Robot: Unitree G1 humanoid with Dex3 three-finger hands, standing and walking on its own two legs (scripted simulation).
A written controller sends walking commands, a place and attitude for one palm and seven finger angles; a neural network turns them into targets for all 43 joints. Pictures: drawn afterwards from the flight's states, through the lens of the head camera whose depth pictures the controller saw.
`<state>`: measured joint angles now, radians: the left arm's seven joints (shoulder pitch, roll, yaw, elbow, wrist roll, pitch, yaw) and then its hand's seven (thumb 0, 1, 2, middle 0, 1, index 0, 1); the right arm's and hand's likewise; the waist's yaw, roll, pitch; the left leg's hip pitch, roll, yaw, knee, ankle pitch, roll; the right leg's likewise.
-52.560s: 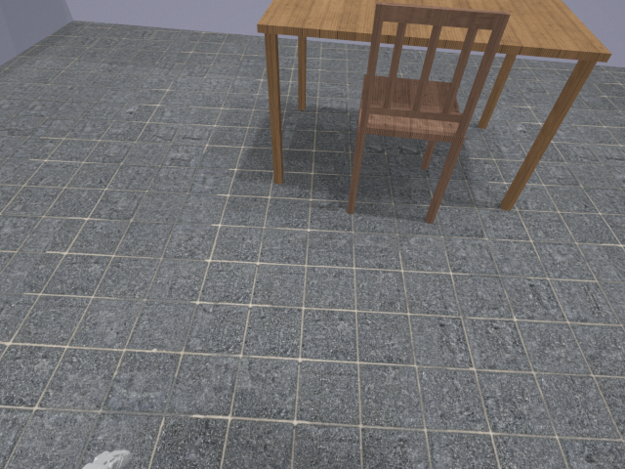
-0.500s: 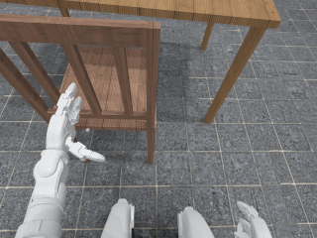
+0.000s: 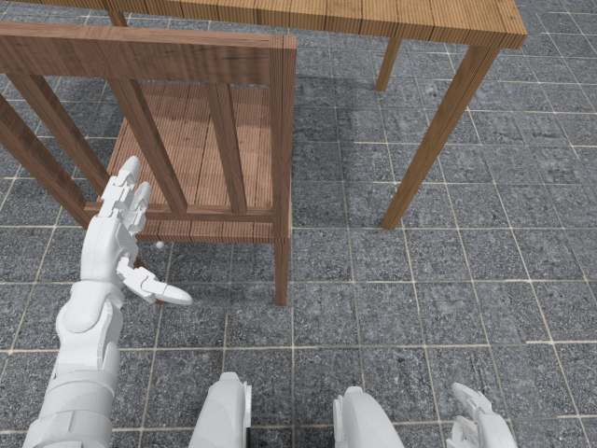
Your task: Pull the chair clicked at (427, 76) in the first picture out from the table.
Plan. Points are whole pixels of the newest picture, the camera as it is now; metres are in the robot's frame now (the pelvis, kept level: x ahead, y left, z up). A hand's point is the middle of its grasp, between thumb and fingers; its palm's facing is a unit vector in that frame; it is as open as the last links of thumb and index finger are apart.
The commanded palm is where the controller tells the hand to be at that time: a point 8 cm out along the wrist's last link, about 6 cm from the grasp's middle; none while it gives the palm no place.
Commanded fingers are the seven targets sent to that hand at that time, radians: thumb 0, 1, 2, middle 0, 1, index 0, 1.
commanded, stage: aim the fingers beside a spindle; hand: left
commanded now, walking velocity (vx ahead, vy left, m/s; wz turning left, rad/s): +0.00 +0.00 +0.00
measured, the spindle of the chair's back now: (156, 156) +0.50 +0.21 +0.04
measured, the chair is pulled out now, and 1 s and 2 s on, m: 0.17 0.17 0.17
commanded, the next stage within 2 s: push the fingers through the gap in 0.16 s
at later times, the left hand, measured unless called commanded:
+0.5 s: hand (157, 232) +0.39 +0.19 +0.02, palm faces -0.01 -1.00 -0.04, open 16.9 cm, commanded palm +0.37 +0.25 +0.03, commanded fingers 0.00 -0.50 0.30 -0.06 -0.08 -0.06 -0.08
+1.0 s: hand (164, 200) +0.43 +0.19 +0.03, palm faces -0.02 -1.00 -0.05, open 16.9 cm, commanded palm +0.41 +0.24 +0.03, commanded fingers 0.00 -0.50 0.30 -0.06 -0.08 -0.06 -0.08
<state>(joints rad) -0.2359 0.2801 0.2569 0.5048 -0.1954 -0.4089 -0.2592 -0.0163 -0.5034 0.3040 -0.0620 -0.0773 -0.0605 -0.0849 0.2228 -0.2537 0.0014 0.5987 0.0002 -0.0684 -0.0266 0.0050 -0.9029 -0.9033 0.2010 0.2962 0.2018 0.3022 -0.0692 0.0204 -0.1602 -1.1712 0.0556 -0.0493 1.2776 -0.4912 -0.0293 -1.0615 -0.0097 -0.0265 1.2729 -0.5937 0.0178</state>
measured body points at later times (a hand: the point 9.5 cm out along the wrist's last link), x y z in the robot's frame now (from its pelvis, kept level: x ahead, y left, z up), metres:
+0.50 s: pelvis +0.00 +0.01 +0.00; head +0.12 +0.03 +0.43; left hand +0.38 +0.25 +0.03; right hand +0.14 -0.25 -0.11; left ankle +0.06 +0.14 -0.62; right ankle +0.01 -0.13 -0.62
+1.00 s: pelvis +0.00 +0.01 -0.01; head +0.13 +0.03 +0.42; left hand +0.43 +0.25 +0.03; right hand +0.09 -0.26 -0.12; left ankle +0.06 +0.14 -0.62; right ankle +0.01 -0.13 -0.62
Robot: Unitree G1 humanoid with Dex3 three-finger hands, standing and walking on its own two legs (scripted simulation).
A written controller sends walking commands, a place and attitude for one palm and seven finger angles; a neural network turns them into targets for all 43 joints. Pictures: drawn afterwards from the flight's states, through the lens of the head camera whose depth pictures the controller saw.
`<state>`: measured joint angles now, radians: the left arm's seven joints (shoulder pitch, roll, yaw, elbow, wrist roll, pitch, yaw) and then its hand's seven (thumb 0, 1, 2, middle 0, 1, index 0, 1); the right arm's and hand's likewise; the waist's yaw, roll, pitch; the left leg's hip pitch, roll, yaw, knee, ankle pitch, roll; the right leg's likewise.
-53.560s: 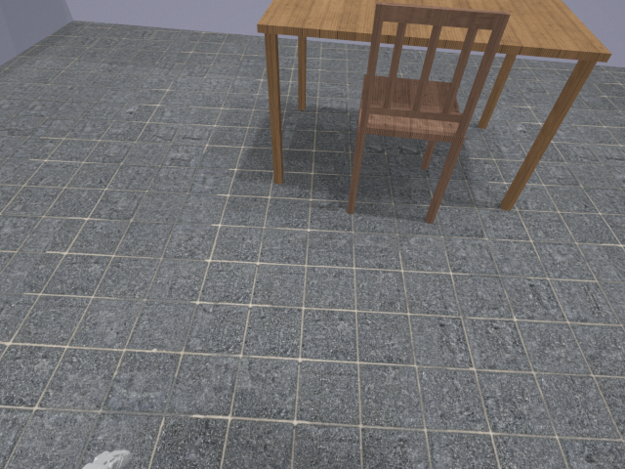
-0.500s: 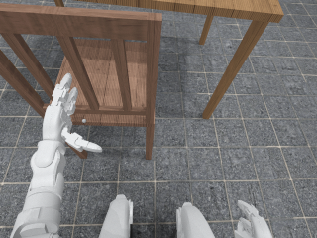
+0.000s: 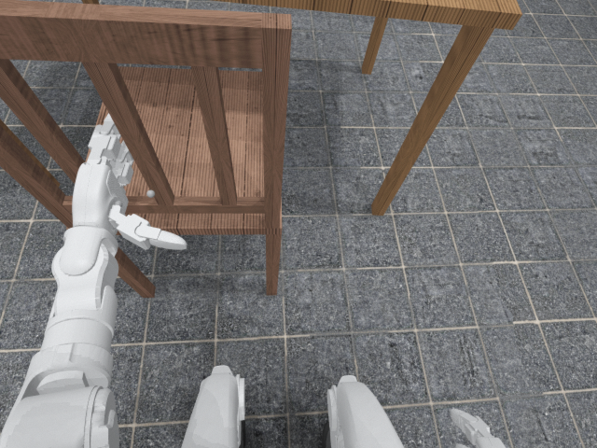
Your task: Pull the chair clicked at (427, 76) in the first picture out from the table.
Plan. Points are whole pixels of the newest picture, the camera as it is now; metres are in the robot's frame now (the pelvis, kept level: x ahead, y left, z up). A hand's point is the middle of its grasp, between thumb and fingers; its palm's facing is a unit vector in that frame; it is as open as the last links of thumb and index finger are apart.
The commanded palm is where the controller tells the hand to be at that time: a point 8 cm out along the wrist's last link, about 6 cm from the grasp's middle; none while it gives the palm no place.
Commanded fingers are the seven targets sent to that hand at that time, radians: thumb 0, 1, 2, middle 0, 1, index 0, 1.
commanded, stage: push the fingers through the gap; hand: left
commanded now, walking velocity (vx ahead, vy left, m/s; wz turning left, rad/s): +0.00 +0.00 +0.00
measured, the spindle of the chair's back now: (140, 146) +0.50 +0.21 +0.04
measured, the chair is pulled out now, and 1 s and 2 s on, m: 0.17 0.17 0.17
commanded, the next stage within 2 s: hook a spindle and tug to test in 0.86 s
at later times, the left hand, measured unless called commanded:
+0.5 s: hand (158, 165) +0.48 +0.19 +0.03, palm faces +0.02 -1.00 -0.04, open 16.9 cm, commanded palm +0.46 +0.23 +0.03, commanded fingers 0.00 -0.50 0.30 -0.06 -0.08 -0.06 -0.08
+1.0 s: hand (156, 164) +0.49 +0.19 +0.03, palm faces +0.01 -1.00 -0.04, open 16.9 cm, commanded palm +0.46 +0.23 +0.03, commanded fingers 0.00 -0.50 0.30 -0.11 -0.24 -0.11 -0.24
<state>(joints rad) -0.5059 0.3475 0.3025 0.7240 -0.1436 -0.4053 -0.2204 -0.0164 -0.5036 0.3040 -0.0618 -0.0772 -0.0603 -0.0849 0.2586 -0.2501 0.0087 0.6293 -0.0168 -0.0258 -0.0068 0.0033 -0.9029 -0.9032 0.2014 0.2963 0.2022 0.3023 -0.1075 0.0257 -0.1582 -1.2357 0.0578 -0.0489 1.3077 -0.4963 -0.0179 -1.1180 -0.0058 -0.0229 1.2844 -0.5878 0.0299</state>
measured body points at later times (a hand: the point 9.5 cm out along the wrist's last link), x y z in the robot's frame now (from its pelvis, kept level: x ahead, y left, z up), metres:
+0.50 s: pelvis +0.00 -0.01 -0.01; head +0.15 +0.02 +0.41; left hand +0.47 +0.24 +0.04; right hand +0.06 -0.28 -0.13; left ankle +0.06 +0.13 -0.61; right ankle +0.01 -0.14 -0.61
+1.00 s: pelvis +0.00 +0.00 +0.00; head +0.15 +0.03 +0.42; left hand +0.48 +0.25 +0.03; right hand +0.06 -0.26 -0.12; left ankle +0.06 +0.13 -0.61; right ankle +0.01 -0.14 -0.61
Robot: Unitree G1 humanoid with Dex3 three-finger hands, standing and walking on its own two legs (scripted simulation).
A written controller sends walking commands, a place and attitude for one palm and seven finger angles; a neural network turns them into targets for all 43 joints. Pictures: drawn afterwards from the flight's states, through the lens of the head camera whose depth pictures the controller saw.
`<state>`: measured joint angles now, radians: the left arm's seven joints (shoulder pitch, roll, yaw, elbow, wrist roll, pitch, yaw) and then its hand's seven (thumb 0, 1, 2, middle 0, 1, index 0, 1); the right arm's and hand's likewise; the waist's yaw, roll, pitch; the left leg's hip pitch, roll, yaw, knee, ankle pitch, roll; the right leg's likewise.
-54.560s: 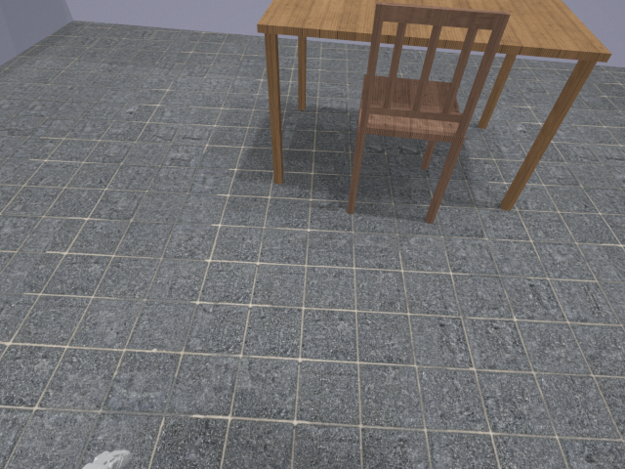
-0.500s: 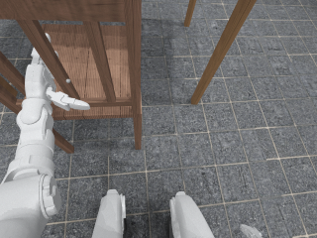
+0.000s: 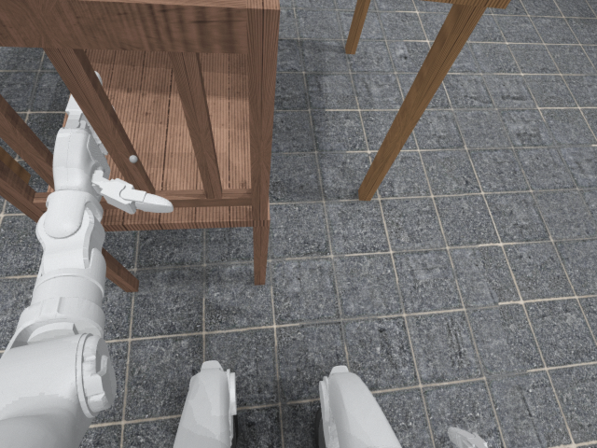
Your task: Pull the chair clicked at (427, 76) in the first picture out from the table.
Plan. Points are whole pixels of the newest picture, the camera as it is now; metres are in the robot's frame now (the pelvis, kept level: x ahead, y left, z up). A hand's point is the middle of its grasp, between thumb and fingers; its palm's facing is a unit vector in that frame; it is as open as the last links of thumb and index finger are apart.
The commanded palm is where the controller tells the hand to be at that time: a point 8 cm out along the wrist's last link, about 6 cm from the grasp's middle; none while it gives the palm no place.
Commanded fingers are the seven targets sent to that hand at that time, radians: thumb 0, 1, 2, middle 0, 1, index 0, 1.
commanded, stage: hook a spindle and tug to test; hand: left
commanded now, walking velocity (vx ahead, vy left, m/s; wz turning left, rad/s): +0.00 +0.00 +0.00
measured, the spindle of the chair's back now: (115, 139) +0.49 +0.21 +0.05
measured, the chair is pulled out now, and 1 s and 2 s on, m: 0.17 0.17 0.24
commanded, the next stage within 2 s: step backward, pulling the chair out in 1.46 s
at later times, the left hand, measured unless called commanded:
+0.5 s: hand (137, 159) +0.48 +0.19 +0.03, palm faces +0.03 -1.00 -0.04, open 12.3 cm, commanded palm +0.45 +0.23 +0.04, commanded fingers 0.00 0.23 0.61 -0.50 -1.45 -0.50 -1.45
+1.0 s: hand (138, 161) +0.47 +0.19 +0.04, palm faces +0.05 -1.00 -0.03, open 5.2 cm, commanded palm +0.44 +0.23 +0.04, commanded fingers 0.00 0.90 0.90 -0.50 -1.45 -0.50 -1.45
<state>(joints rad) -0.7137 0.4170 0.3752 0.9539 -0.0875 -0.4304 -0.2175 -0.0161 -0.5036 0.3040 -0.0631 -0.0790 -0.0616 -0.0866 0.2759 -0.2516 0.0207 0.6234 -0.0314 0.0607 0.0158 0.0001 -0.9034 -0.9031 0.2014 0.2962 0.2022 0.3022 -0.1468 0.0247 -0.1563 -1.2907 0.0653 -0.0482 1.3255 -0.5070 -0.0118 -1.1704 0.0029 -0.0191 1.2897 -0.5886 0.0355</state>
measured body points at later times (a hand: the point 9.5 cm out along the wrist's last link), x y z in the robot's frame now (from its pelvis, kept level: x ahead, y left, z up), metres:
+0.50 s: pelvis +0.00 +0.00 +0.00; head +0.15 +0.03 +0.43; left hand +0.47 +0.24 +0.04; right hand +0.06 -0.26 -0.11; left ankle +0.05 +0.12 -0.61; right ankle +0.01 -0.15 -0.61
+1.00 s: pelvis +0.00 +0.00 +0.00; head +0.15 +0.02 +0.43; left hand +0.46 +0.24 +0.04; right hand +0.07 -0.27 -0.11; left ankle +0.05 +0.12 -0.61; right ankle +0.01 -0.15 -0.61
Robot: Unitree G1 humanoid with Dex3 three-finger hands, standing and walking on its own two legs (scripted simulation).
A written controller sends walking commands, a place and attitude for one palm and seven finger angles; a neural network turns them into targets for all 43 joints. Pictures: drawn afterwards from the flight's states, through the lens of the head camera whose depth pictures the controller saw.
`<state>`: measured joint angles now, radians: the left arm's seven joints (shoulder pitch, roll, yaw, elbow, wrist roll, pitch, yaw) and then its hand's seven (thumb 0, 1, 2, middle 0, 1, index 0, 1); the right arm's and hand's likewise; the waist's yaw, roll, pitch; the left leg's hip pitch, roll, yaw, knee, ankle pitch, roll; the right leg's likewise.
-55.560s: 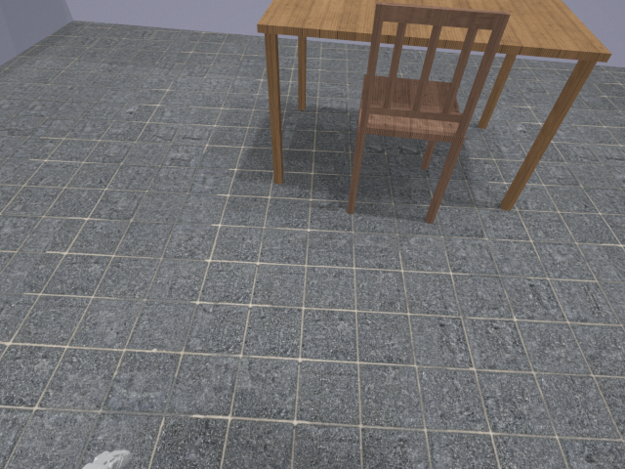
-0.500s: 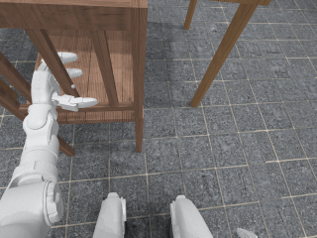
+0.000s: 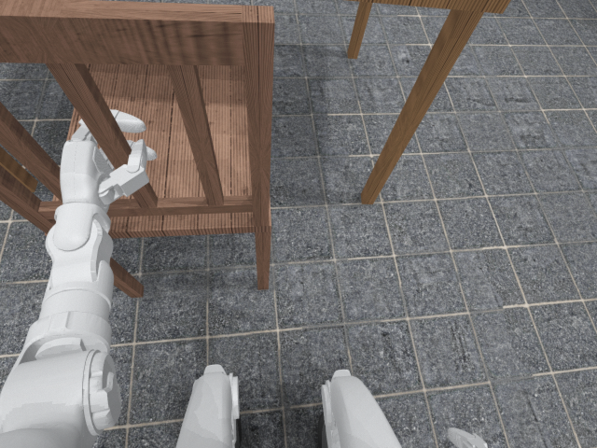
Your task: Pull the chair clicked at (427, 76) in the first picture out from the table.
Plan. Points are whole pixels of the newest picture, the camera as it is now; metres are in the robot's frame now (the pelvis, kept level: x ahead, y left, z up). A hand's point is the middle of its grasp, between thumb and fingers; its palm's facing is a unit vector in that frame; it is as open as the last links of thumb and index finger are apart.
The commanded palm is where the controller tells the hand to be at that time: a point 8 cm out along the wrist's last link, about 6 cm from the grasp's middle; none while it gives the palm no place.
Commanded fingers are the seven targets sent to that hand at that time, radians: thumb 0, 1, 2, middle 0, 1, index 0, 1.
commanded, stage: hook a spindle and tug to test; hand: left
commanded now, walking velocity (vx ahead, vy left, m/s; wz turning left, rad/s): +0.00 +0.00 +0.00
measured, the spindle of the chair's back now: (117, 149) +0.49 +0.22 +0.04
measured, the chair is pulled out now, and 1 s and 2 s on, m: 0.17 0.24 0.39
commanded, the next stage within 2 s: step backward, pulling the chair out in 0.46 s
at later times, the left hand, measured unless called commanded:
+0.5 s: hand (138, 188) +0.44 +0.19 +0.03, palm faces +0.03 -1.00 -0.03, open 5.3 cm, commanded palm +0.41 +0.24 +0.03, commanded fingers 0.00 0.90 0.90 -0.50 -1.45 -0.50 -1.45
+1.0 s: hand (146, 214) +0.40 +0.17 +0.05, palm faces +0.10 -0.99 -0.14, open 5.4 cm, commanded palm +0.37 +0.22 +0.04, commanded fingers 0.00 0.90 0.90 -0.50 -1.45 -0.50 -1.45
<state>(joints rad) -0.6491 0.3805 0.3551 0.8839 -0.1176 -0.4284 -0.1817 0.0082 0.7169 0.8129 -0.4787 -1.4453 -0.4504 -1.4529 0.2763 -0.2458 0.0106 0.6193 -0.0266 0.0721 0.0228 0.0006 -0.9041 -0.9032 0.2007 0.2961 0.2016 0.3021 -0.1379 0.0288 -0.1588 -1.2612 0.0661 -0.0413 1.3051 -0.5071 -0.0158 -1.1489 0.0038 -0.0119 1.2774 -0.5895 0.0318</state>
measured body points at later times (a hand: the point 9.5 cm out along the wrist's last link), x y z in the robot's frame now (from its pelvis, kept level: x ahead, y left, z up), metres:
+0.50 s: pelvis +0.02 +0.00 +0.01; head +0.15 +0.02 +0.44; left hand +0.43 +0.24 +0.04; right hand +0.11 -0.26 -0.10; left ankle +0.05 +0.13 -0.61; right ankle +0.00 -0.14 -0.61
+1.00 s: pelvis +0.00 +0.01 +0.10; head +0.09 +0.02 +0.54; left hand +0.39 +0.22 +0.06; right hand +0.07 -0.27 -0.02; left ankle +0.05 +0.13 -0.61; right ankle +0.00 -0.14 -0.61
